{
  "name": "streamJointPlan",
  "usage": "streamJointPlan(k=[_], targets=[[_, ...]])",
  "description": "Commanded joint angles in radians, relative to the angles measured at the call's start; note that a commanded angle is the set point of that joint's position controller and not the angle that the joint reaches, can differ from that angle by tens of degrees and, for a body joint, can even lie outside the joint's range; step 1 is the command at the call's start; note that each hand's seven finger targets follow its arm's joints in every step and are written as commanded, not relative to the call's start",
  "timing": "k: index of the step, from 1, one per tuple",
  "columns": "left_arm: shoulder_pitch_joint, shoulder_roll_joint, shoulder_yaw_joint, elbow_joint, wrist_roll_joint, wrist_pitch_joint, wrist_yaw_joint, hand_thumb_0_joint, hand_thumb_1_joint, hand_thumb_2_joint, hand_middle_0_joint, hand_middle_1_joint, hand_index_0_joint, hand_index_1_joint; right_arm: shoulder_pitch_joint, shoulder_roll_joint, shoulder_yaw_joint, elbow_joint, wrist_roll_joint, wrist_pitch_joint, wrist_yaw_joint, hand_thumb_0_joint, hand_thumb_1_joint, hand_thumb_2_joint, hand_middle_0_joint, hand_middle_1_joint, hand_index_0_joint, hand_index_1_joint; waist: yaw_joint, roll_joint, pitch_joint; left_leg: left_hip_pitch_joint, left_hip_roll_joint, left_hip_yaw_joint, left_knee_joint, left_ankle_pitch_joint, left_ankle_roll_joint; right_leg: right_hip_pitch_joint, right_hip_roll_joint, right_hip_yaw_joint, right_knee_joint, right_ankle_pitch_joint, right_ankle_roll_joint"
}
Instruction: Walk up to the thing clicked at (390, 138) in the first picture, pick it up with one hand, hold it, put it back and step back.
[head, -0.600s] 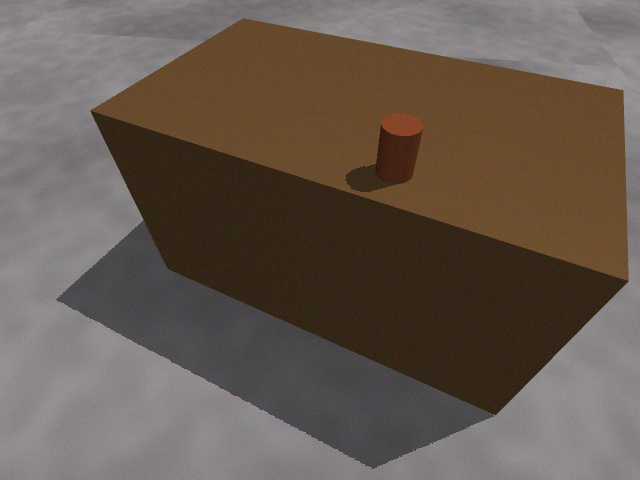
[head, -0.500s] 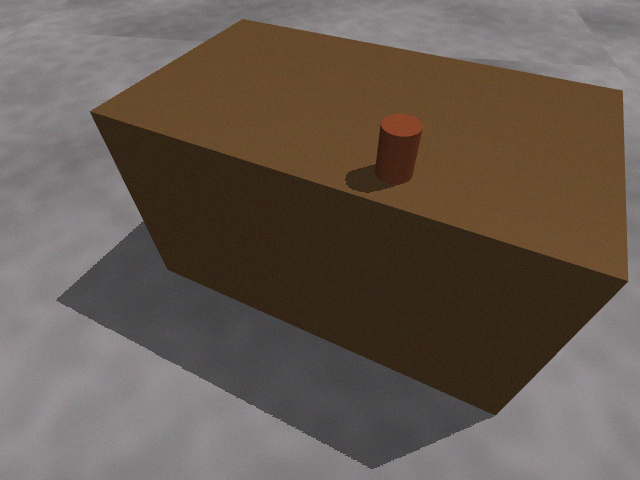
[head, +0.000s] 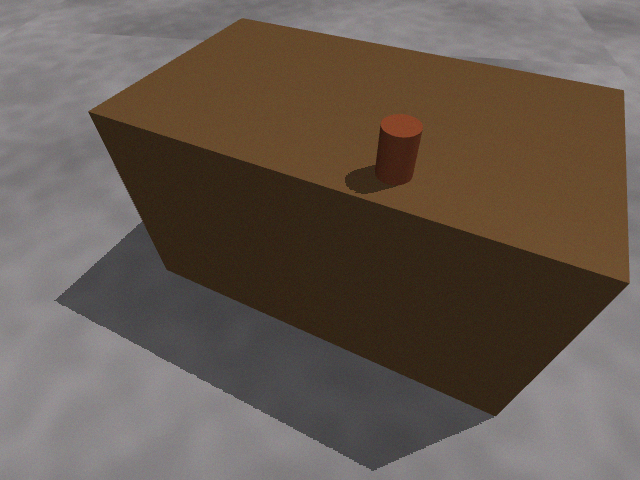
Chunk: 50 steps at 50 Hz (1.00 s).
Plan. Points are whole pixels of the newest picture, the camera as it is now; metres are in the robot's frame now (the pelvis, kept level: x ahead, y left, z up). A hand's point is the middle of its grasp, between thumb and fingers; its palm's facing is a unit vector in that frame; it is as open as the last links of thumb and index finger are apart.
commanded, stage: stand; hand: left
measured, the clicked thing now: (397, 150) +0.75 -0.12 -0.02
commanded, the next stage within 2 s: walk up in 0.52 s
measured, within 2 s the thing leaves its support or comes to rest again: neither
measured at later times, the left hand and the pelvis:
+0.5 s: hand out of the picture +0.07 +0.25 -0.16, palm faces -0.02 -0.94 -0.34, open 7.4 cm; pelvis +0.00 +0.00 +0.00, yaw +0 degrees
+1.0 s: hand (217, 478) +0.17 +0.17 -0.15, palm faces -0.21 -0.91 -0.37, open 7.4 cm; pelvis +0.08 -0.09 -0.02, yaw -14 degrees
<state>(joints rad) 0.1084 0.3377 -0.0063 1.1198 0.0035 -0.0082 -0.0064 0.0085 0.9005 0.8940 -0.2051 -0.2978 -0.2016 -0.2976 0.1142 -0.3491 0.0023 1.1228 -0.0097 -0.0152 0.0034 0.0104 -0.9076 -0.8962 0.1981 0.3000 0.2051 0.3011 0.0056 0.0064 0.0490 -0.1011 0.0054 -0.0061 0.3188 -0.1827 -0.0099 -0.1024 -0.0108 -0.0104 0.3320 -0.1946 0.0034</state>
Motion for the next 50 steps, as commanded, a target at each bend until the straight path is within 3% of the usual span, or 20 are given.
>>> streamJointPlan(k=[1,5,25,26,27,28,29,30,31,34,38,39,40,41,42,43,44,47,48,50], targets=[[-0.034,0.212,0.043,-0.057,0.005,-0.021,0.014,0.000,0.900,0.900,-0.200,-0.300,-0.200,-0.300,-0.041,-0.208,-0.038,-0.060,0.002,-0.021,-0.017,0.000,-0.900,-0.900,0.200,0.300,0.200,0.300,0.000,-0.008,-0.073,0.008,0.125,-0.087,-0.041,0.156,0.033,0.004,-0.119,0.089,-0.054,0.139,-0.032],[-0.035,0.216,0.044,-0.060,0.006,-0.025,0.016,0.000,0.900,0.900,-0.200,-0.300,-0.200,-0.300,-0.042,-0.209,-0.038,-0.062,0.002,-0.022,-0.016,0.000,-0.900,-0.900,0.200,0.300,0.200,0.300,0.000,-0.005,-0.089,0.023,0.125,-0.086,-0.033,0.192,0.035,0.017,-0.122,0.091,-0.048,0.190,-0.031],[-0.035,0.224,0.045,-0.058,0.005,-0.025,0.017,0.000,0.900,0.900,-0.200,-0.300,-0.200,-0.300,-0.033,-0.203,-0.035,-0.059,0.001,-0.019,-0.015,0.000,-0.900,-0.900,0.200,0.300,0.200,0.300,-0.006,-0.014,-0.070,0.011,0.124,-0.088,-0.050,0.151,0.032,0.008,-0.120,0.089,-0.061,0.148,-0.029],[0.007,0.300,0.114,-0.161,0.036,-0.004,-0.019,0.000,0.900,0.900,-0.200,-0.300,-0.200,-0.300,0.057,-0.322,-0.110,-0.119,-0.018,-0.043,-0.019,0.000,-0.900,-0.900,0.200,0.300,0.200,0.300,-0.050,-0.062,-0.095,0.170,0.111,-0.074,0.049,-0.212,0.097,-0.182,-0.036,0.111,0.073,-0.143,-0.060],[-0.037,0.267,0.108,-0.174,0.040,0.009,-0.034,0.000,0.900,0.900,-0.200,-0.300,-0.200,-0.300,0.144,-0.352,-0.132,-0.093,-0.024,-0.050,-0.025,0.000,-0.900,-0.900,0.200,0.300,0.200,0.300,-0.094,0.030,-0.038,0.287,0.204,-0.179,-0.023,-0.400,0.152,-0.439,-0.009,0.062,0.203,-0.304,-0.049],[-0.112,0.256,0.117,-0.216,0.049,0.022,-0.048,0.000,0.900,0.900,-0.200,-0.300,-0.200,-0.300,0.191,-0.392,-0.160,-0.099,-0.023,-0.055,-0.031,0.000,-0.900,-0.900,0.200,0.300,0.200,0.300,-0.138,0.118,0.023,0.242,0.386,-0.337,-0.144,-0.448,0.236,-0.568,-0.012,0.047,0.468,-0.311,-0.029],[-0.093,0.259,0.124,-0.242,0.053,0.028,-0.052,0.000,0.900,0.900,-0.200,-0.300,-0.200,-0.300,0.155,-0.404,-0.166,-0.137,-0.019,-0.062,-0.033,0.000,-0.900,-0.900,0.200,0.300,0.200,0.300,-0.105,0.078,0.067,0.126,0.485,-0.389,-0.174,-0.409,0.281,-0.585,-0.076,0.117,0.592,-0.295,-0.022],[-0.045,0.268,0.128,-0.242,0.043,0.028,-0.062,0.000,0.900,0.900,-0.200,-0.300,-0.200,-0.300,0.108,-0.384,-0.164,-0.167,-0.019,-0.070,-0.034,0.000,-0.900,-0.900,0.200,0.300,0.200,0.300,-0.059,0.041,0.065,0.066,0.479,-0.361,-0.172,-0.350,0.274,-0.542,-0.108,0.157,0.639,-0.249,-0.024],[0.006,0.265,0.129,-0.238,0.036,0.027,-0.072,0.000,0.900,0.900,-0.200,-0.300,-0.200,-0.300,0.068,-0.356,-0.158,-0.192,-0.023,-0.075,-0.032,0.000,-0.900,-0.900,0.200,0.300,0.200,0.300,-0.024,0.037,0.036,0.069,0.441,-0.285,-0.150,-0.290,0.255,-0.511,-0.125,0.162,0.639,-0.215,-0.024],[0.053,0.254,0.137,-0.258,0.034,0.023,-0.103,0.000,0.900,0.900,-0.200,-0.300,-0.200,-0.300,0.042,-0.338,-0.160,-0.247,-0.040,-0.077,-0.019,0.000,-0.900,-0.900,0.200,0.300,0.200,0.300,-0.016,0.134,0.052,0.009,0.343,-0.083,-0.105,-0.219,0.214,-0.406,-0.127,0.080,0.465,-0.202,-0.005],[0.134,0.249,0.145,-0.252,0.036,0.014,-0.108,0.000,0.900,0.900,-0.200,-0.300,-0.200,-0.300,-0.004,-0.342,-0.162,-0.283,-0.042,-0.066,-0.003,0.000,-0.900,-0.900,0.200,0.300,0.200,0.300,0.024,0.149,0.026,-0.168,0.258,0.064,0.039,-0.267,0.160,-0.145,-0.061,-0.054,0.321,-0.092,-0.023],[0.205,0.252,0.149,-0.233,0.037,0.009,-0.102,0.000,0.900,0.900,-0.200,-0.300,-0.200,-0.300,-0.012,-0.335,-0.159,-0.293,-0.038,-0.058,-0.003,0.000,-0.900,-0.900,0.200,0.300,0.200,0.300,0.057,0.094,0.004,-0.214,0.234,0.101,0.133,-0.308,0.145,-0.052,-0.029,-0.100,0.286,-0.026,-0.026],[0.286,0.286,0.165,-0.204,0.038,-0.001,-0.091,0.000,0.900,0.900,-0.200,-0.300,-0.200,-0.300,0.017,-0.295,-0.145,-0.295,-0.042,-0.048,-0.002,0.000,-0.900,-0.900,0.200,0.300,0.200,0.300,0.080,-0.044,-0.031,-0.293,0.189,0.129,0.321,-0.370,0.123,0.067,0.007,-0.090,0.289,-0.068,-0.021],[0.392,0.346,0.186,-0.193,0.038,-0.011,-0.075,0.000,0.900,0.900,-0.200,-0.300,-0.200,-0.300,0.041,-0.239,-0.121,-0.307,-0.041,-0.041,-0.001,0.000,-0.900,-0.900,0.200,0.300,0.200,0.300,0.133,-0.244,-0.045,-0.416,0.100,0.177,0.598,-0.379,0.094,0.165,-0.021,0.040,0.177,-0.233,-0.059],[0.431,0.439,0.201,-0.228,0.031,-0.017,-0.059,0.000,0.900,0.900,-0.200,-0.300,-0.200,-0.300,0.025,-0.196,-0.097,-0.359,-0.016,-0.041,0.007,0.000,-0.900,-0.900,0.200,0.300,0.200,0.300,0.146,-0.455,-0.009,-0.589,-0.042,0.148,0.842,-0.500,0.042,0.088,-0.277,0.607,-0.140,-0.485,-0.187],[0.344,0.465,0.194,-0.268,0.024,-0.022,-0.059,0.000,0.900,0.900,-0.200,-0.300,-0.200,-0.300,0.024,-0.277,-0.120,-0.349,-0.022,-0.036,0.006,0.000,-0.900,-0.900,0.200,0.300,0.200,0.300,0.094,-0.288,0.039,-0.544,0.024,-0.001,0.882,-0.459,0.023,-0.044,-0.386,0.809,-0.186,-0.594,-0.293],[0.281,0.430,0.190,-0.295,0.006,-0.021,-0.052,0.000,0.900,0.900,-0.200,-0.300,-0.200,-0.300,0.050,-0.314,-0.126,-0.325,-0.004,-0.038,0.009,0.000,-0.900,-0.900,0.200,0.300,0.200,0.300,0.065,-0.147,0.051,-0.531,0.074,-0.037,0.896,-0.367,0.030,-0.040,-0.344,0.706,-0.156,-0.572,-0.290],[0.180,0.368,0.161,-0.322,0.009,-0.029,-0.031,0.000,0.900,0.900,-0.200,-0.300,-0.200,-0.300,0.184,-0.294,-0.125,-0.275,0.001,-0.037,0.016,0.000,-0.900,-0.900,0.200,0.300,0.200,0.300,-0.004,-0.176,0.039,-0.384,0.116,-0.030,0.739,-0.261,0.037,-0.173,-0.232,0.433,-0.074,-0.422,-0.220],[0.187,0.352,0.154,-0.323,0.009,-0.032,-0.032,0.000,0.900,0.900,-0.200,-0.300,-0.200,-0.300,0.212,-0.286,-0.126,-0.268,-0.005,-0.035,0.025,0.000,-0.900,-0.900,0.200,0.300,0.200,0.300,-0.005,-0.183,0.036,-0.349,0.099,-0.007,0.683,-0.252,0.033,-0.192,-0.196,0.379,-0.066,-0.375,-0.214],[0.198,0.357,0.156,-0.341,0.014,-0.039,-0.031,0.000,0.900,0.900,-0.200,-0.300,-0.200,-0.300,0.204,-0.276,-0.130,-0.293,-0.018,-0.033,0.037,0.000,-0.900,-0.900,0.200,0.300,0.200,0.300,0.002,-0.181,0.055,-0.334,0.087,0.009,0.583,-0.270,0.026,-0.229,-0.207,0.366,-0.067,-0.389,-0.232]])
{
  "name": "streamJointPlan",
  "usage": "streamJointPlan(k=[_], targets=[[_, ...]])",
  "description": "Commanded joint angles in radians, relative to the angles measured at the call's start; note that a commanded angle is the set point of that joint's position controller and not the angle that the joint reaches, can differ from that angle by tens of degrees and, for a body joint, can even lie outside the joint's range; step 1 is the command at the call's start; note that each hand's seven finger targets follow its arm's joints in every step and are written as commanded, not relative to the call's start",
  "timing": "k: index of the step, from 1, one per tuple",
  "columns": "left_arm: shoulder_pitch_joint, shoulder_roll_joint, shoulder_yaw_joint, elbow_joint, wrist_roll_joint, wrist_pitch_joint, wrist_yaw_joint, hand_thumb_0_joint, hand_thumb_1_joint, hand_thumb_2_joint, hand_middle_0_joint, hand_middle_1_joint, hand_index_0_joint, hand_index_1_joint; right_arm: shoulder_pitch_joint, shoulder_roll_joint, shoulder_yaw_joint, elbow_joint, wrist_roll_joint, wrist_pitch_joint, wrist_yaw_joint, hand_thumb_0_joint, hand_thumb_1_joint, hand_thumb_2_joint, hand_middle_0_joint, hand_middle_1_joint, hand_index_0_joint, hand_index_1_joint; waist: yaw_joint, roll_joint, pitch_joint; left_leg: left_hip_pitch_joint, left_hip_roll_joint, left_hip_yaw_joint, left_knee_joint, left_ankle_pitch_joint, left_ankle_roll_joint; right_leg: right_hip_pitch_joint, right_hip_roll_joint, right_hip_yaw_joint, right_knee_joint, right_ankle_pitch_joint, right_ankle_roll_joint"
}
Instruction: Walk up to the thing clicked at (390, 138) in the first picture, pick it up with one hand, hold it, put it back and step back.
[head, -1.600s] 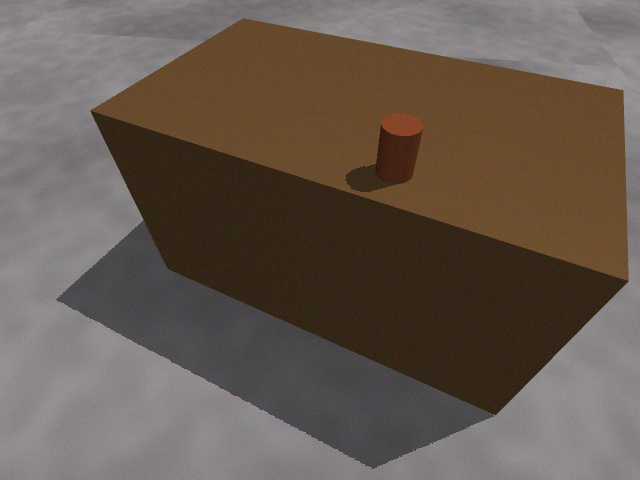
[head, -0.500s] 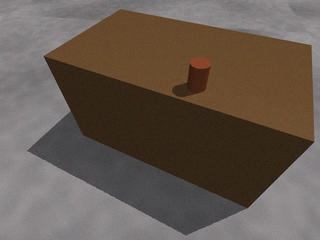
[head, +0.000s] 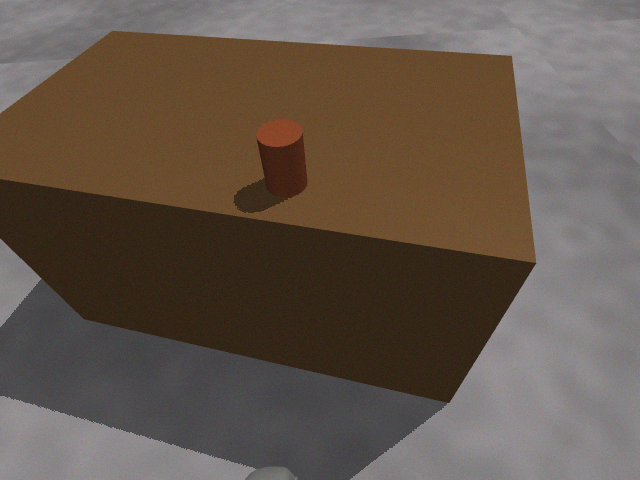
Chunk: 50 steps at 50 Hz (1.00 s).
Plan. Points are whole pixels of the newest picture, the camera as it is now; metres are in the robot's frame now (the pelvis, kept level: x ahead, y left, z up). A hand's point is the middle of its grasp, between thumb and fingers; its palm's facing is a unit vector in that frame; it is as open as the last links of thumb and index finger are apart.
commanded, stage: walk up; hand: left
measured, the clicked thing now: (283, 159) +0.66 +0.13 +0.00
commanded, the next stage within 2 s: none
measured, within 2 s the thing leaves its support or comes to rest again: neither
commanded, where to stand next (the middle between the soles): +0.21 +0.00 m, yaw -10 degrees
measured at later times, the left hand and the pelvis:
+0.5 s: hand (205, 363) +0.31 +0.23 -0.13, palm faces -0.20 -0.88 -0.42, open 7.4 cm; pelvis +0.14 -0.02 -0.01, yaw -8 degrees
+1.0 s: hand (205, 385) +0.28 +0.23 -0.16, palm faces -0.20 -0.90 -0.38, open 7.4 cm; pelvis +0.14 -0.01 -0.02, yaw -12 degrees
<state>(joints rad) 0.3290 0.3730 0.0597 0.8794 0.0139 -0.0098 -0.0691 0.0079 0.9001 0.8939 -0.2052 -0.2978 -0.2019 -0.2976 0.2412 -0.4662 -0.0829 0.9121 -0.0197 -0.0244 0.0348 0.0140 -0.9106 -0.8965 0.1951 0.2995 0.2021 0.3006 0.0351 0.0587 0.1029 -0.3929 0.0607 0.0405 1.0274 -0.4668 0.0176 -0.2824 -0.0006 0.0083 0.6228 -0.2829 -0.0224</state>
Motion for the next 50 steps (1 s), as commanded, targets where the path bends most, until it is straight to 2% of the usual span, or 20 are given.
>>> streamJointPlan(k=[1,3,6,7,8,9,11,13,18,22,24,25,29,36,38,40,45,46,48,50], targets=[[-0.022,0.324,0.092,-0.111,0.004,-0.042,0.032,0.000,0.900,0.900,-0.200,-0.300,-0.200,-0.300,0.068,-0.160,-0.046,-0.098,-0.010,-0.027,0.010,0.000,-0.900,-0.900,0.200,0.300,0.200,0.300,-0.026,-0.221,0.000,-0.026,0.033,-0.041,-0.173,0.031,-0.001,-0.057,-0.227,0.356,-0.355,-0.297,-0.209],[-0.033,0.323,0.088,-0.124,0.005,-0.048,0.033,0.000,0.900,0.900,-0.200,-0.300,-0.200,-0.300,0.076,-0.158,-0.053,-0.113,-0.014,-0.036,0.011,0.000,-0.900,-0.900,0.200,0.300,0.200,0.300,-0.036,-0.186,-0.016,0.043,0.023,-0.027,-0.253,0.078,0.005,-0.084,-0.222,0.338,-0.327,-0.264,-0.195],[-0.129,0.271,0.063,-0.155,0.006,-0.044,0.035,0.000,0.900,0.900,-0.200,-0.300,-0.200,-0.300,0.259,-0.154,-0.072,-0.072,-0.019,-0.058,-0.005,0.000,-0.900,-0.900,0.200,0.300,0.200,0.300,-0.161,-0.111,-0.067,0.396,-0.037,0.020,-0.445,0.217,0.008,-0.300,-0.122,0.196,-0.065,-0.183,-0.121],[-0.082,0.180,0.037,-0.161,0.005,-0.039,0.042,0.000,0.900,0.900,-0.200,-0.300,-0.200,-0.300,0.314,-0.204,-0.085,-0.069,-0.032,-0.069,-0.020,0.000,-0.900,-0.900,0.200,0.300,0.200,0.300,-0.182,0.104,-0.062,0.458,0.050,-0.163,-0.609,0.023,0.030,-0.398,-0.002,0.121,0.218,-0.168,-0.076],[-0.040,0.130,0.018,-0.170,-0.001,-0.039,0.048,0.000,0.900,0.900,-0.200,-0.300,-0.200,-0.300,0.290,-0.275,-0.090,-0.104,-0.036,-0.081,-0.027,0.000,-0.900,-0.900,0.200,0.300,0.200,0.300,-0.138,0.231,-0.027,0.423,0.316,-0.630,-0.797,-0.125,0.091,-0.526,0.131,0.097,0.457,-0.244,-0.027],[0.002,0.242,0.041,-0.139,0.004,-0.036,0.062,0.000,0.900,0.900,-0.200,-0.300,-0.200,-0.300,0.181,-0.304,-0.090,-0.137,-0.005,-0.082,-0.025,0.000,-0.900,-0.900,0.200,0.300,0.200,0.300,-0.092,0.088,-0.017,0.305,0.411,-0.745,-0.847,-0.191,0.194,-0.457,0.056,0.175,0.516,-0.248,-0.029],[0.012,0.281,0.053,-0.106,-0.001,-0.043,0.063,0.000,0.900,0.900,-0.200,-0.300,-0.200,-0.300,0.095,-0.246,-0.068,-0.163,0.002,-0.081,-0.024,0.000,-0.900,-0.900,0.200,0.300,0.200,0.300,-0.045,0.030,0.024,0.228,0.348,-0.540,-0.781,-0.015,0.238,-0.397,-0.004,0.155,0.537,-0.172,-0.014],[0.022,0.262,0.053,-0.083,-0.004,-0.045,0.055,0.000,0.900,0.900,-0.200,-0.300,-0.200,-0.300,0.103,-0.205,-0.051,-0.156,-0.001,-0.086,-0.030,0.000,-0.900,-0.900,0.200,0.300,0.200,0.300,-0.040,0.075,0.012,0.239,0.249,-0.308,-0.709,0.315,0.193,-0.334,-0.033,0.124,0.435,-0.124,-0.002],[-0.058,0.174,0.031,-0.112,-0.010,-0.038,0.048,0.000,0.900,0.900,-0.200,-0.300,-0.200,-0.300,0.123,-0.186,-0.034,-0.155,-0.003,-0.061,-0.041,0.000,-0.900,-0.900,0.200,0.300,0.200,0.300,-0.053,0.130,-0.079,0.246,0.187,-0.039,-0.508,0.951,0.161,-0.120,-0.001,-0.035,0.140,-0.039,-0.012],[0.013,0.238,0.053,-0.072,-0.002,-0.046,0.070,0.000,0.900,0.900,-0.200,-0.300,-0.200,-0.300,0.076,-0.120,-0.006,-0.179,0.028,-0.021,-0.044,0.000,-0.900,-0.900,0.200,0.300,0.200,0.300,0.020,-0.077,-0.174,0.056,0.085,0.029,-0.167,0.567,0.065,0.214,0.012,0.000,-0.116,0.331,-0.046],[-0.001,0.329,0.066,-0.110,-0.014,-0.050,0.081,0.000,0.900,0.900,-0.200,-0.300,-0.200,-0.300,0.135,-0.089,0.008,-0.173,0.032,0.008,-0.056,0.000,-0.900,-0.900,0.200,0.300,0.200,0.300,0.001,-0.240,-0.253,-0.064,-0.017,-0.053,0.089,-0.140,0.008,0.208,-0.387,0.544,-0.180,0.505,-0.265],[-0.063,0.322,0.057,-0.122,-0.015,-0.044,0.085,0.000,0.900,0.900,-0.200,-0.300,-0.200,-0.300,0.104,-0.138,-0.014,-0.152,0.026,0.020,-0.066,0.000,-0.900,-0.900,0.200,0.300,0.200,0.300,-0.013,-0.177,-0.204,-0.030,0.007,-0.094,0.128,-0.197,0.001,0.106,-0.373,0.528,-0.166,0.448,-0.301],[-0.169,0.276,0.039,-0.114,-0.002,-0.031,0.096,0.000,0.900,0.900,-0.200,-0.300,-0.200,-0.300,0.132,-0.129,-0.006,-0.074,0.029,0.014,-0.063,0.000,-0.900,-0.900,0.200,0.300,0.200,0.300,-0.054,-0.243,-0.132,-0.015,0.017,-0.055,-0.047,-0.069,-0.001,0.006,-0.204,0.287,-0.092,0.480,-0.200],[-0.214,0.256,0.033,-0.112,-0.015,0.004,0.088,0.000,0.900,0.900,-0.200,-0.300,-0.200,-0.300,0.091,-0.133,-0.018,-0.034,0.008,0.001,-0.061,0.000,-0.900,-0.900,0.200,0.300,0.200,0.300,-0.062,-0.207,-0.173,0.172,-0.025,-0.036,-0.420,0.198,0.019,-0.111,-0.151,0.253,0.026,0.325,-0.138],[-0.230,0.214,0.029,-0.109,-0.023,0.012,0.091,0.000,0.900,0.900,-0.200,-0.300,-0.200,-0.300,0.000,-0.250,-0.042,-0.061,0.008,-0.006,-0.057,0.000,-0.900,-0.900,0.200,0.300,0.200,0.300,-0.049,0.067,-0.139,0.097,0.258,-0.398,-0.588,0.240,0.175,-0.179,0.040,0.073,0.251,-0.035,-0.031],[-0.223,0.232,0.041,-0.078,-0.012,0.014,0.093,0.000,0.900,0.900,-0.200,-0.300,-0.200,-0.300,-0.068,-0.233,-0.040,-0.079,-0.001,-0.017,-0.055,0.000,-0.900,-0.900,0.200,0.300,0.200,0.300,-0.033,0.088,-0.095,0.042,0.330,-0.401,-0.574,0.433,0.269,-0.146,0.035,0.074,0.406,-0.290,-0.010],[-0.127,0.186,0.043,0.002,-0.010,-0.015,0.075,0.000,0.900,0.900,-0.200,-0.300,-0.200,-0.300,-0.145,-0.173,-0.008,-0.079,0.005,-0.007,-0.055,0.000,-0.900,-0.900,0.200,0.300,0.200,0.300,0.021,0.122,-0.140,0.080,0.139,-0.148,-0.361,0.503,0.096,0.060,0.011,0.007,-0.057,0.031,-0.030],[-0.136,0.225,0.053,0.006,0.002,-0.025,0.080,0.000,0.900,0.900,-0.200,-0.300,-0.200,-0.300,-0.094,-0.135,0.005,-0.075,0.012,0.001,-0.054,0.000,-0.900,-0.900,0.200,0.300,0.200,0.300,-0.004,0.029,-0.170,0.017,0.095,-0.115,-0.268,0.446,0.056,0.156,-0.045,0.146,-0.094,0.144,-0.047],[-0.217,0.316,0.051,-0.015,0.002,-0.036,0.081,0.000,0.900,0.900,-0.200,-0.300,-0.200,-0.300,-0.089,-0.113,0.009,-0.060,0.021,0.012,-0.063,0.000,-0.900,-0.900,0.200,0.300,0.200,0.300,-0.033,-0.165,-0.173,0.060,-0.007,-0.066,-0.201,-0.037,0.004,-0.018,-0.304,0.491,-0.172,0.203,-0.224],[-0.274,0.268,0.029,-0.007,0.002,-0.036,0.079,0.000,0.900,0.900,-0.200,-0.300,-0.200,-0.300,-0.086,-0.114,0.005,-0.027,0.024,0.010,-0.054,0.000,-0.900,-0.900,0.200,0.300,0.200,0.300,-0.065,-0.122,-0.111,0.098,-0.009,-0.078,-0.252,-0.048,0.013,-0.074,-0.239,0.378,-0.174,0.139,-0.173]])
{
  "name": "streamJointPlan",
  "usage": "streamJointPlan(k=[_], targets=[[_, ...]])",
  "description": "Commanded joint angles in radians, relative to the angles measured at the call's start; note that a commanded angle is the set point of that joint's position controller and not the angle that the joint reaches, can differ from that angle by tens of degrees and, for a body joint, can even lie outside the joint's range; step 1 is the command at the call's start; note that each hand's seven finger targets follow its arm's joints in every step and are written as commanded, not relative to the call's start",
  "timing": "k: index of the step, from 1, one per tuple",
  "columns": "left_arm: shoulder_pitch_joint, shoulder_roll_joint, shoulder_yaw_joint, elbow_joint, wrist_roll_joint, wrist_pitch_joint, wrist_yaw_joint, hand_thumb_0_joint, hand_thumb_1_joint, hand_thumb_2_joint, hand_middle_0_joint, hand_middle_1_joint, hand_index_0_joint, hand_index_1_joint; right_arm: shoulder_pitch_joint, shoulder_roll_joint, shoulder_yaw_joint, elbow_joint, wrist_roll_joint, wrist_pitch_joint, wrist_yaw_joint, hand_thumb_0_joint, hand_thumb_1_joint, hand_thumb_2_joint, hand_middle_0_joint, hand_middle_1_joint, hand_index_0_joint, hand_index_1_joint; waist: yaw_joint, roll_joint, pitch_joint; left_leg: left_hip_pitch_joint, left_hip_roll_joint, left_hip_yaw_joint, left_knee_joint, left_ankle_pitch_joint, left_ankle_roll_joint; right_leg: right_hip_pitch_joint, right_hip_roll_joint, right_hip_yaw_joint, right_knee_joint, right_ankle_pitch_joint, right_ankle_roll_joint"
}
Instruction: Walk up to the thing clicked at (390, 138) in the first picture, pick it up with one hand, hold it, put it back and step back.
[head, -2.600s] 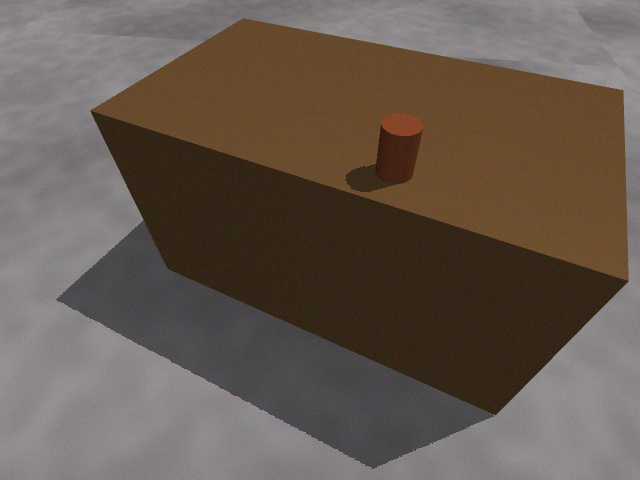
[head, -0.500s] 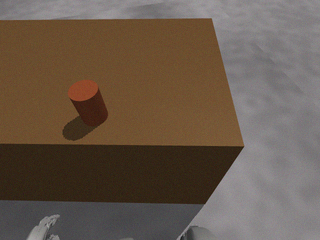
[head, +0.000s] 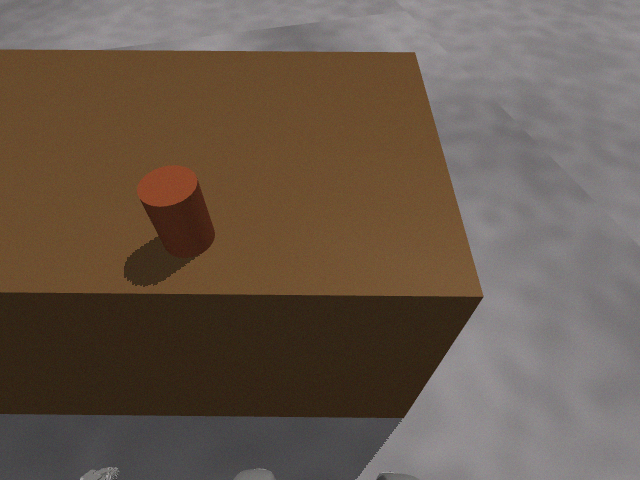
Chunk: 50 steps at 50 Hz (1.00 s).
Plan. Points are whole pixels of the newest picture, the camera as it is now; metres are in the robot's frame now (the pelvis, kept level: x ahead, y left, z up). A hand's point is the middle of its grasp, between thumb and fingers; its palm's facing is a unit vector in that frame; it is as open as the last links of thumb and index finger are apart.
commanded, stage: walk up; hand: left
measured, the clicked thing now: (179, 213) +0.48 +0.25 +0.02
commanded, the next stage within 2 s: stand in 1.36 s
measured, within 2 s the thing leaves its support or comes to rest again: neither
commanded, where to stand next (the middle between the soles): +0.07 +0.03 m, yaw +2 degrees
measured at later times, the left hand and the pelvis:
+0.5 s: hand out of the picture +0.09 +0.28 -0.12, palm faces +0.02 -0.95 -0.32, open 7.4 cm; pelvis +0.00 +0.02 +0.04, yaw +0 degrees
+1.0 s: hand out of the picture +0.08 +0.27 -0.12, palm faces +0.02 -0.95 -0.32, open 7.4 cm; pelvis +0.01 +0.02 +0.04, yaw +1 degrees
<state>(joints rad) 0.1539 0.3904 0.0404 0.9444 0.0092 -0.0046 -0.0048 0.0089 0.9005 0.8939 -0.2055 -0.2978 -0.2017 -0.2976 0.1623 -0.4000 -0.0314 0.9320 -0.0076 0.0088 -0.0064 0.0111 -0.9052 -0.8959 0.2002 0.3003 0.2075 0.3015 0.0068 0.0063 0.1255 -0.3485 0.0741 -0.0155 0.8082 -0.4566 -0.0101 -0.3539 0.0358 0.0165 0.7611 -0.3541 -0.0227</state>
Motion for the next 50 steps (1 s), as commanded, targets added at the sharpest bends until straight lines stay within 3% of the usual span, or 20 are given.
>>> streamJointPlan(k=[1,2,3,4,5,7,9,18,27,40,50], targets=[[-0.128,0.251,0.044,-0.070,0.009,-0.036,0.015,0.000,0.900,0.900,-0.200,-0.300,-0.200,-0.300,0.016,-0.175,-0.043,-0.030,0.015,-0.028,-0.010,0.000,-0.900,-0.900,0.200,0.300,0.200,0.300,-0.050,-0.099,-0.118,0.099,-0.017,-0.006,-0.132,0.062,0.045,-0.030,-0.238,0.312,-0.302,0.174,-0.131],[-0.134,0.224,0.039,-0.065,0.004,-0.033,0.014,0.000,0.900,0.900,-0.200,-0.300,-0.200,-0.300,0.035,-0.172,-0.041,-0.007,0.013,-0.035,-0.007,0.000,-0.900,-0.900,0.200,0.300,0.200,0.300,-0.057,-0.109,-0.124,0.162,0.000,-0.035,-0.235,0.193,0.048,-0.051,-0.204,0.250,-0.274,0.192,-0.090],[-0.113,0.199,0.031,-0.050,-0.001,-0.028,0.012,0.000,0.900,0.900,-0.200,-0.300,-0.200,-0.300,0.006,-0.197,-0.044,-0.009,0.006,-0.041,-0.004,0.000,-0.900,-0.900,0.200,0.300,0.200,0.300,-0.036,-0.066,-0.151,0.173,0.041,-0.122,-0.291,0.216,0.071,-0.038,-0.151,0.193,-0.256,0.167,-0.048],[-0.090,0.195,0.030,-0.029,-0.002,-0.024,0.009,0.000,0.900,0.900,-0.200,-0.300,-0.200,-0.300,-0.037,-0.210,-0.041,-0.013,0.002,-0.044,-0.001,0.000,-0.900,-0.900,0.200,0.300,0.200,0.300,-0.007,-0.049,-0.151,0.116,0.070,-0.156,-0.321,0.147,0.087,0.007,-0.114,0.154,-0.270,0.056,-0.031],[-0.077,0.194,0.029,-0.017,0.001,-0.024,0.007,0.000,0.900,0.900,-0.200,-0.300,-0.200,-0.300,-0.065,-0.214,-0.037,-0.008,0.003,-0.044,0.004,0.000,-0.900,-0.900,0.200,0.300,0.200,0.300,0.004,-0.049,-0.157,0.089,0.072,-0.148,-0.320,0.103,0.093,0.056,-0.112,0.154,-0.301,-0.014,-0.032],[-0.102,0.199,0.030,0.005,0.003,-0.027,0.003,0.000,0.900,0.900,-0.200,-0.300,-0.200,-0.300,-0.072,-0.188,-0.024,0.019,0.003,-0.040,0.008,0.000,-0.900,-0.900,0.200,0.300,0.200,0.300,-0.004,-0.079,-0.111,0.087,0.022,-0.087,-0.335,0.085,0.062,0.045,-0.143,0.195,-0.369,-0.073,-0.041],[-0.114,0.199,0.027,0.022,-0.003,-0.025,0.001,0.000,0.900,0.900,-0.200,-0.300,-0.200,-0.300,-0.066,-0.193,-0.020,0.046,0.000,-0.041,0.010,0.000,-0.900,-0.900,0.200,0.300,0.200,0.300,-0.010,-0.033,-0.088,0.114,0.022,-0.093,-0.381,0.062,0.053,0.015,-0.145,0.188,-0.400,-0.109,-0.037],[-0.110,0.163,0.017,0.101,-0.016,-0.023,-0.003,0.000,0.900,0.900,-0.200,-0.300,-0.200,-0.300,-0.120,-0.185,-0.006,0.109,0.002,-0.057,0.007,0.000,-0.900,-0.900,0.200,0.300,0.200,0.300,0.018,0.021,-0.127,0.125,0.065,-0.122,-0.510,0.215,0.040,0.187,-0.125,0.103,-0.419,0.145,-0.010],[-0.132,0.160,0.010,0.138,-0.012,-0.023,0.000,0.000,0.900,0.900,-0.200,-0.300,-0.200,-0.300,-0.129,-0.165,-0.012,0.139,0.005,-0.054,0.003,0.000,-0.900,-0.900,0.200,0.300,0.200,0.300,0.000,-0.004,-0.167,0.195,0.057,-0.084,-0.519,0.343,0.029,0.236,-0.145,0.091,-0.462,0.272,0.007],[-0.137,0.161,0.010,0.157,-0.004,-0.022,0.003,0.000,0.900,0.900,-0.200,-0.300,-0.200,-0.300,-0.149,-0.163,-0.016,0.153,0.005,-0.044,0.005,0.000,-0.900,-0.900,0.200,0.300,0.200,0.300,-0.008,-0.011,-0.157,0.207,0.054,-0.079,-0.539,0.324,0.029,0.241,-0.151,0.084,-0.488,0.264,0.013],[-0.122,0.160,0.013,0.158,-0.005,-0.021,0.006,0.000,0.900,0.900,-0.200,-0.300,-0.200,-0.300,-0.150,-0.156,-0.014,0.151,0.007,-0.042,0.004,0.000,-0.900,-0.900,0.200,0.300,0.200,0.300,-0.004,-0.014,-0.156,0.236,0.049,-0.069,-0.529,0.396,0.025,0.237,-0.152,0.077,-0.486,0.314,0.018]])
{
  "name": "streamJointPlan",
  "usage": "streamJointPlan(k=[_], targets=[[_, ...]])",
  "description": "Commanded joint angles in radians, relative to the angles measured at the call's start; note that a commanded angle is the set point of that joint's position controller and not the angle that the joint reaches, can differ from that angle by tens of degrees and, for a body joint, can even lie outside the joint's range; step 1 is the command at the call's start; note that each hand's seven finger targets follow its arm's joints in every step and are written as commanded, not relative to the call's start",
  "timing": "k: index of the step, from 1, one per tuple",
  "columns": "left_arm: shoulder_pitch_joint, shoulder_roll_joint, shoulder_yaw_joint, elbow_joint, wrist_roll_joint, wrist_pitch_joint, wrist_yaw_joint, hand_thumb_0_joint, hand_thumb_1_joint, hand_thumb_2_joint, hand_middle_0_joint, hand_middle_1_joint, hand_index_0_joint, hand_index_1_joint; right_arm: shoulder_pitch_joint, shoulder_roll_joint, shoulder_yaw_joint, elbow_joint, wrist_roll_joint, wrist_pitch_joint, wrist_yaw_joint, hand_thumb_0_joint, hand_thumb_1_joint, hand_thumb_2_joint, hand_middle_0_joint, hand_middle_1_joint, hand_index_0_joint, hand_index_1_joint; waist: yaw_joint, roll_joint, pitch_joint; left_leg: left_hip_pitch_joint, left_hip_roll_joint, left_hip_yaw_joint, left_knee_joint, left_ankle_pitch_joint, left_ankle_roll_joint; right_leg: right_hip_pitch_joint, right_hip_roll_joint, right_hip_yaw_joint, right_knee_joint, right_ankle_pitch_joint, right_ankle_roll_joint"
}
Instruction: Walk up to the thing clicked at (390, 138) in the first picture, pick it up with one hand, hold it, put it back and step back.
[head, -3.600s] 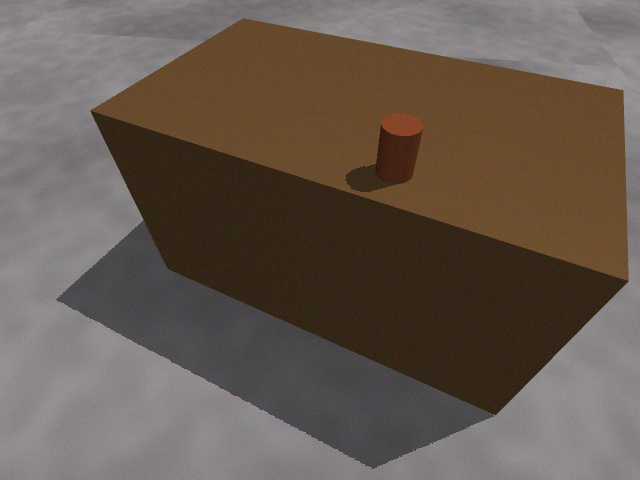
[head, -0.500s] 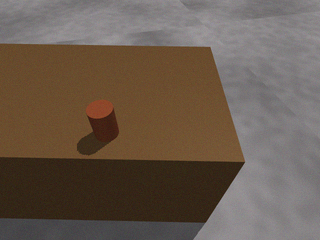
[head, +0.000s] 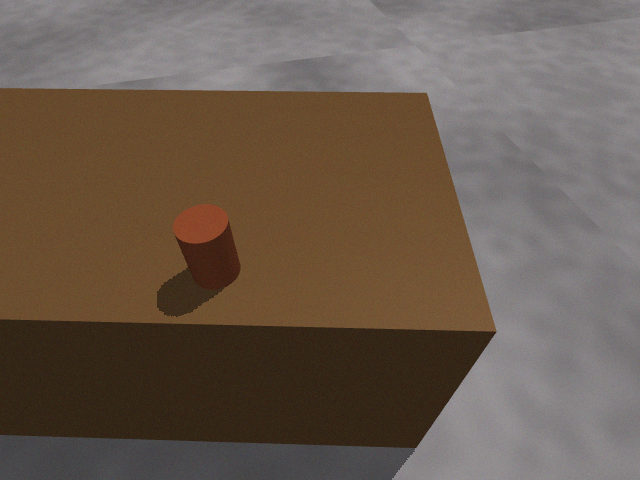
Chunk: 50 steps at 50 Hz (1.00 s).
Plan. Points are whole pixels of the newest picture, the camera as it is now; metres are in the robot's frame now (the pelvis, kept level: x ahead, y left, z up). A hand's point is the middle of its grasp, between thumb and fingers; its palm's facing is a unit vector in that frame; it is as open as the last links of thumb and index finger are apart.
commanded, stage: walk up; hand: left
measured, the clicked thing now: (209, 248) +0.47 +0.22 -0.02
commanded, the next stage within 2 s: stand in 0.36 s
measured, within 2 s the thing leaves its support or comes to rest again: neither
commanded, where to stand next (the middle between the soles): +0.05 +0.00 m, yaw +1 degrees
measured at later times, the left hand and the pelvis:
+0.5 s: hand out of the picture +0.09 +0.25 -0.15, palm faces -0.01 -0.94 -0.33, open 7.4 cm; pelvis +0.01 +0.00 +0.00, yaw +0 degrees
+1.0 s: hand out of the picture +0.10 +0.25 -0.15, palm faces -0.02 -0.94 -0.35, open 7.4 cm; pelvis +0.02 +0.00 +0.00, yaw +0 degrees
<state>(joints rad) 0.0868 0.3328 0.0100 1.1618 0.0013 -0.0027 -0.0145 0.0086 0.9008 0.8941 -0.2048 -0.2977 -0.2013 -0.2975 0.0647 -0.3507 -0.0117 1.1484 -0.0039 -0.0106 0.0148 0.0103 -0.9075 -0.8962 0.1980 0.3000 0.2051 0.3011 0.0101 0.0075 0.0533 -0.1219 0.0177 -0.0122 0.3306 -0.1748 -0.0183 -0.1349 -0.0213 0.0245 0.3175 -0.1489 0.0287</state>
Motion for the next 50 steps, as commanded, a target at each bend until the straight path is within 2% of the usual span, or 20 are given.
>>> streamJointPlan(k=[1,4,7,17,19,23,24,29,32,37,43,44,46,50], targets=[[-0.052,0.217,0.043,-0.060,0.003,-0.023,0.016,0.000,0.900,0.900,-0.200,-0.300,-0.200,-0.300,-0.055,-0.211,-0.035,-0.067,0.002,-0.021,-0.016,0.000,-0.900,-0.900,0.200,0.300,0.200,0.300,-0.009,-0.011,-0.090,0.012,0.107,-0.072,-0.049,0.105,0.036,0.022,-0.095,0.067,-0.046,0.107,-0.033],[-0.054,0.216,0.043,-0.065,0.005,-0.022,0.016,0.000,0.900,0.900,-0.200,-0.300,-0.200,-0.300,-0.045,-0.212,-0.036,-0.063,0.002,-0.021,-0.017,0.000,-0.900,-0.900,0.200,0.300,0.200,0.300,-0.009,-0.008,-0.113,0.013,0.111,-0.073,-0.054,0.096,0.038,0.039,-0.097,0.069,-0.040,0.104,-0.037],[-0.054,0.215,0.043,-0.058,0.006,-0.021,0.017,0.000,0.900,0.900,-0.200,-0.300,-0.200,-0.300,-0.055,-0.208,-0.036,-0.068,0.003,-0.019,-0.017,0.000,-0.900,-0.900,0.200,0.300,0.200,0.300,-0.008,-0.017,-0.089,0.011,0.106,-0.076,-0.052,0.106,0.035,0.026,-0.094,0.066,-0.040,0.113,-0.034],[-0.055,0.215,0.046,-0.069,0.006,-0.018,0.016,0.000,0.900,0.900,-0.200,-0.300,-0.200,-0.300,-0.039,-0.209,-0.035,-0.064,0.001,-0.021,-0.019,0.000,-0.900,-0.900,0.200,0.300,0.200,0.300,-0.008,-0.009,-0.097,0.001,0.107,-0.078,-0.062,0.102,0.035,0.043,-0.094,0.066,-0.032,0.112,-0.037],[-0.039,0.228,0.041,-0.071,0.007,-0.025,0.020,0.000,0.900,0.900,-0.200,-0.300,-0.200,-0.300,-0.023,-0.212,-0.034,-0.064,-0.008,-0.021,-0.019,0.000,-0.900,-0.900,0.200,0.300,0.200,0.300,-0.007,-0.016,-0.089,0.005,0.110,-0.081,-0.073,0.077,0.032,0.030,-0.102,0.069,-0.039,0.049,-0.043],[-0.042,0.227,0.038,-0.079,0.008,-0.026,0.019,0.000,0.900,0.900,-0.200,-0.300,-0.200,-0.300,-0.016,-0.219,-0.036,-0.068,-0.008,-0.022,-0.018,0.000,-0.900,-0.900,0.200,0.300,0.200,0.300,-0.009,0.002,-0.077,-0.008,0.108,-0.081,-0.077,0.031,0.035,0.018,-0.104,0.073,-0.044,0.025,-0.045],[-0.041,0.227,0.036,-0.081,0.009,-0.029,0.019,0.000,0.900,0.900,-0.200,-0.300,-0.200,-0.300,-0.014,-0.215,-0.034,-0.069,-0.007,-0.023,-0.017,0.000,-0.900,-0.900,0.200,0.300,0.200,0.300,-0.009,-0.002,-0.075,-0.009,0.111,-0.084,-0.076,0.065,0.035,0.024,-0.105,0.070,-0.039,0.049,-0.043],[-0.031,0.232,0.034,-0.083,0.006,-0.031,0.020,0.000,0.900,0.900,-0.200,-0.300,-0.200,-0.300,-0.003,-0.212,-0.032,-0.073,-0.007,-0.022,-0.016,0.000,-0.900,-0.900,0.200,0.300,0.200,0.300,-0.012,-0.011,-0.068,0.001,0.105,-0.078,-0.068,0.067,0.034,0.008,-0.105,0.070,-0.041,0.055,-0.041],[-0.030,0.235,0.033,-0.088,0.007,-0.032,0.021,0.000,0.900,0.900,-0.200,-0.300,-0.200,-0.300,0.005,-0.219,-0.034,-0.073,-0.007,-0.022,-0.017,0.000,-0.900,-0.900,0.200,0.300,0.200,0.300,-0.013,-0.012,-0.102,0.018,0.110,-0.076,-0.059,0.117,0.036,0.032,-0.109,0.068,-0.032,0.099,-0.044],[-0.022,0.235,0.028,-0.089,0.005,-0.032,0.023,0.000,0.900,0.900,-0.200,-0.300,-0.200,-0.300,0.004,-0.213,-0.031,-0.071,-0.005,-0.022,-0.019,0.000,-0.900,-0.900,0.200,0.300,0.200,0.300,-0.012,-0.017,-0.081,0.026,0.112,-0.078,-0.055,0.148,0.031,0.025,-0.106,0.064,-0.028,0.127,-0.043],[-0.014,0.235,0.027,-0.089,0.006,-0.032,0.025,0.000,0.900,0.900,-0.200,-0.300,-0.200,-0.300,0.003,-0.221,-0.033,-0.075,-0.004,-0.019,-0.020,0.000,-0.900,-0.900,0.200,0.300,0.200,0.300,-0.011,-0.009,-0.114,0.042,0.114,-0.071,-0.040,0.202,0.036,0.057,-0.109,0.057,-0.017,0.193,-0.042],[-0.012,0.235,0.026,-0.088,0.006,-0.032,0.026,0.000,0.900,0.900,-0.200,-0.300,-0.200,-0.300,0.004,-0.216,-0.031,-0.074,-0.003,-0.019,-0.020,0.000,-0.900,-0.900,0.200,0.300,0.200,0.300,-0.013,-0.016,-0.089,0.040,0.111,-0.073,-0.046,0.196,0.032,0.035,-0.106,0.056,-0.023,0.182,-0.039],[-0.017,0.243,0.029,-0.089,0.006,-0.032,0.027,0.000,0.900,0.900,-0.200,-0.300,-0.200,-0.300,0.011,-0.219,-0.033,-0.075,-0.004,-0.017,-0.021,0.000,-0.900,-0.900,0.200,0.300,0.200,0.300,-0.014,-0.028,-0.110,0.049,0.116,-0.072,-0.041,0.213,0.035,0.056,-0.109,0.055,-0.016,0.200,-0.042],[-0.015,0.240,0.028,-0.088,0.007,-0.030,0.028,0.000,0.900,0.900,-0.200,-0.300,-0.200,-0.300,0.005,-0.215,-0.032,-0.077,-0.003,-0.013,-0.021,0.000,-0.900,-0.900,0.200,0.300,0.200,0.300,-0.015,-0.021,-0.076,0.035,0.111,-0.075,-0.053,0.155,0.031,0.031,-0.103,0.052,-0.034,0.136,-0.041]])
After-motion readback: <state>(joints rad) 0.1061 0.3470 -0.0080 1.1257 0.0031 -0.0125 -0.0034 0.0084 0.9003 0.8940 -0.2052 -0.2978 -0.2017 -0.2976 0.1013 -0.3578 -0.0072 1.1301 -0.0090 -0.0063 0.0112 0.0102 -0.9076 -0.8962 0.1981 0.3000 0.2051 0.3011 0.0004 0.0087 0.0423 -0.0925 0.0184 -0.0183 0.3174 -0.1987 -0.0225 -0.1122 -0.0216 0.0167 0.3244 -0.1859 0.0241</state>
